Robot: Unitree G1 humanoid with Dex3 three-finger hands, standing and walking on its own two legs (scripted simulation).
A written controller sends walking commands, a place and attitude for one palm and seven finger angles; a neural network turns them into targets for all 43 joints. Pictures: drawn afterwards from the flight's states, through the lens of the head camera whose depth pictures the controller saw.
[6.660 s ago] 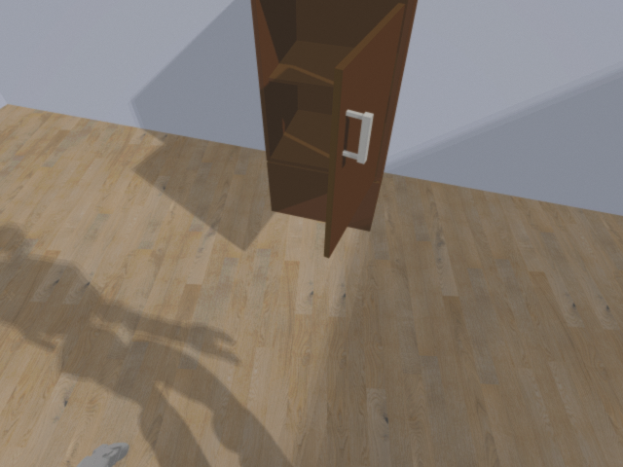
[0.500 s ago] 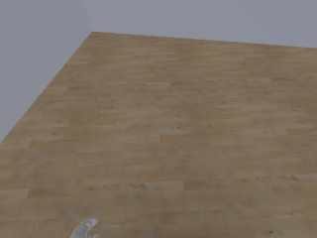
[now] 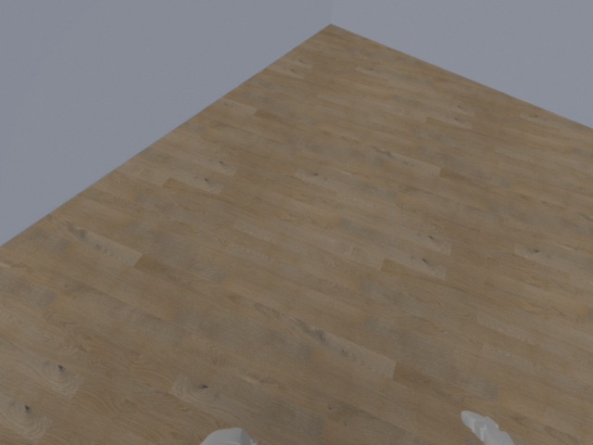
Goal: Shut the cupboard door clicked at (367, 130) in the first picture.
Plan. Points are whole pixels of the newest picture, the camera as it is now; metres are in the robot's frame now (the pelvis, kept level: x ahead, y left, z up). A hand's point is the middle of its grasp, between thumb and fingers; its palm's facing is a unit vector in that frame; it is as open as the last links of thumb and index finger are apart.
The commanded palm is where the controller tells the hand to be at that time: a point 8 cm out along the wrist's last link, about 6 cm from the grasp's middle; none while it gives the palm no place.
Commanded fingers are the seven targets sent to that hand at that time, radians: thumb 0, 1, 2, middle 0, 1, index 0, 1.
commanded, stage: walk to a spot facing it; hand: left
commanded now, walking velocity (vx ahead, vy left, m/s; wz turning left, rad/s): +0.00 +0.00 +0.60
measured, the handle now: out of the picture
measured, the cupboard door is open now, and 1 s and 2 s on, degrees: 80 80 80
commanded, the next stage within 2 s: none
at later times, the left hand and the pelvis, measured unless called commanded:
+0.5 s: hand out of the picture +0.09 +0.19 -0.12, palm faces +0.28 -0.92 -0.28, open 7.4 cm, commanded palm none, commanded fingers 0.00 0.90 0.90 -0.20 -0.30 -0.20 -0.30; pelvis +0.00 -0.04 +0.01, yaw +17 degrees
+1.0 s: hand out of the picture -0.14 +0.17 -0.17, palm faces +0.62 -0.73 -0.27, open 7.4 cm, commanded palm none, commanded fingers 0.00 0.90 0.90 -0.20 -0.30 -0.20 -0.30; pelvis -0.03 -0.02 +0.00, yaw +37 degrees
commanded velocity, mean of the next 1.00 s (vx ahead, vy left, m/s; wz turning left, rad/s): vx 0.00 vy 0.00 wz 0.60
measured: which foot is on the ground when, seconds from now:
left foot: down 0.00-0.48, up 0.50-0.96, down 0.98-1.00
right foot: up 0.00-0.46, down 0.48-0.98, up 1.00-1.00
